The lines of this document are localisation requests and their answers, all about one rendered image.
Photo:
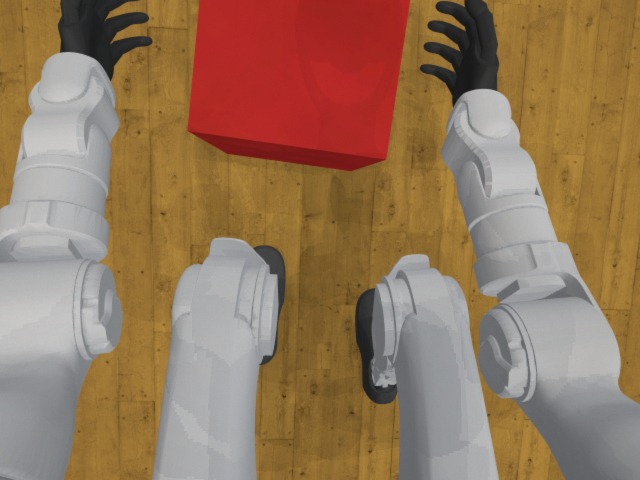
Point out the robot left hand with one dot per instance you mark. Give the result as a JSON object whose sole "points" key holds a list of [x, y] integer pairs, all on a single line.
{"points": [[83, 30]]}

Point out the robot right hand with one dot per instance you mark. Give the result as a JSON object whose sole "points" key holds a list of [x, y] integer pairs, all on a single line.
{"points": [[477, 64]]}

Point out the robot left upper arm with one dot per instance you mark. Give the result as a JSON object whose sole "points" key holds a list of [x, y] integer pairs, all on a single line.
{"points": [[56, 316]]}

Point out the left robot thigh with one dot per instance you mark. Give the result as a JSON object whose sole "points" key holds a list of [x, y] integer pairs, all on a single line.
{"points": [[207, 422]]}

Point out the robot right upper arm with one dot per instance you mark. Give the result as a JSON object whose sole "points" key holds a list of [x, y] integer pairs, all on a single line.
{"points": [[557, 359]]}

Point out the robot left forearm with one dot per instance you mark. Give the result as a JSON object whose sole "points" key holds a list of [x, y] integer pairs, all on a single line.
{"points": [[61, 179]]}

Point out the robot right forearm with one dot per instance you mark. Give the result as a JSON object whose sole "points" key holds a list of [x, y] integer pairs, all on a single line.
{"points": [[518, 255]]}

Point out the carton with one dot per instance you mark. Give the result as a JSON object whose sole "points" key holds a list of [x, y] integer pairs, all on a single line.
{"points": [[310, 82]]}

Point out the robot right shin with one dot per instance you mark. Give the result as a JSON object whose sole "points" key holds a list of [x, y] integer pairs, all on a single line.
{"points": [[383, 371]]}

